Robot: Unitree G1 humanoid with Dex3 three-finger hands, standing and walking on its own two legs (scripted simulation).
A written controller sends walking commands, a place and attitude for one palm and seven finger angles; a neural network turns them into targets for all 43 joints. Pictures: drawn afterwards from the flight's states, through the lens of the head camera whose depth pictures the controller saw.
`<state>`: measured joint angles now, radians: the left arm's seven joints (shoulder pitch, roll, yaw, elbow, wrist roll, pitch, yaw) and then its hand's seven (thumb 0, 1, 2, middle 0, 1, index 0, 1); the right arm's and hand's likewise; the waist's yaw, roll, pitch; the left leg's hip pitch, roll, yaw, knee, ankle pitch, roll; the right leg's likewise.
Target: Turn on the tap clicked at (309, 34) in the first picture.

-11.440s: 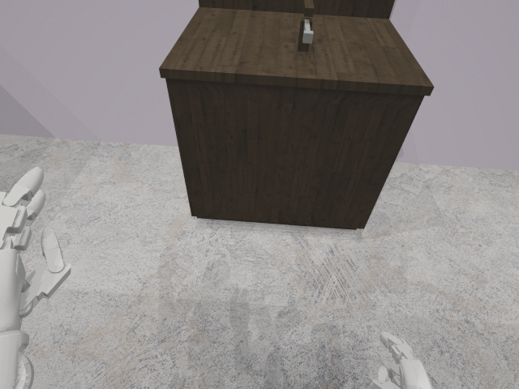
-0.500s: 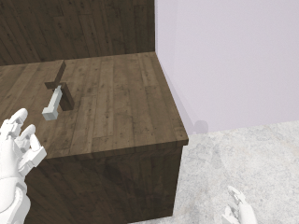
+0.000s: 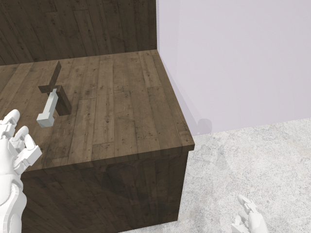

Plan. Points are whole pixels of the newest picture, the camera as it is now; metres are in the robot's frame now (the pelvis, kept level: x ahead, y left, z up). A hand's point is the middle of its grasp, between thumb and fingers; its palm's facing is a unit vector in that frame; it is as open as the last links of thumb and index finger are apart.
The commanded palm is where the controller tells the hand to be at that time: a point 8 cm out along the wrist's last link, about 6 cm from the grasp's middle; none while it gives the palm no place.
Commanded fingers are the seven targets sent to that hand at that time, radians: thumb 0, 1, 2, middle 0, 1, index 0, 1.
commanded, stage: reach beside the lever's end, fingers flat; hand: left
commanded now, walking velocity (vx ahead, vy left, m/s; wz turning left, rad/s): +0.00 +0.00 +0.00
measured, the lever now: (45, 119) +0.33 +0.33 +0.13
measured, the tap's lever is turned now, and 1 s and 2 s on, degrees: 0 0 1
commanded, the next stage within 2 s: push the lever round in 1.06 s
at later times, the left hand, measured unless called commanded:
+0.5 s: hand (33, 140) +0.27 +0.33 +0.13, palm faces +0.54 -0.84 -0.11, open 7.8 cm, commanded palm +0.23 +0.37 +0.13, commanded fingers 0.00 0.90 0.90 -0.15 -0.15 -0.15 -0.15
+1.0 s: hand (34, 137) +0.29 +0.35 +0.11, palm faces +0.53 -0.84 -0.11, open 7.8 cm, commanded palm +0.24 +0.39 +0.12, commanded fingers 0.00 0.90 0.90 -0.15 -0.15 -0.15 -0.15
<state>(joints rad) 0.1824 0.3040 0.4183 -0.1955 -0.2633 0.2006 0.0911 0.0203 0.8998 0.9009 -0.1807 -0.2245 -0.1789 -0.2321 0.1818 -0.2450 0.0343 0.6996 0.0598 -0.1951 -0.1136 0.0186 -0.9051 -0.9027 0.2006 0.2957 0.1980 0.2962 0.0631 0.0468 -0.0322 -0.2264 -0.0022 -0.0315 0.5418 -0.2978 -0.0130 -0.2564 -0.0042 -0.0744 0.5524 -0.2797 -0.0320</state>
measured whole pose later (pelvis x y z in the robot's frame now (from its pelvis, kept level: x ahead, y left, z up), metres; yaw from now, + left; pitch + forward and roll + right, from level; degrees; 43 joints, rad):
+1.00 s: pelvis +0.01 +0.01 +0.00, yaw +0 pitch +2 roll +0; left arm -0.04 0.40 0.54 0.27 -0.23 0.00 -0.04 0.02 0.90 0.90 -0.15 -0.15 -0.15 -0.15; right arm 0.25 -0.26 0.01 0.72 0.06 -0.19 -0.11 0.02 -0.91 -0.90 0.20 0.30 0.20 0.30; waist 0.02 0.04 -0.04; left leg -0.30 0.00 -0.03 0.58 -0.32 0.00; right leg -0.32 0.00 -0.07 0.56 -0.28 -0.02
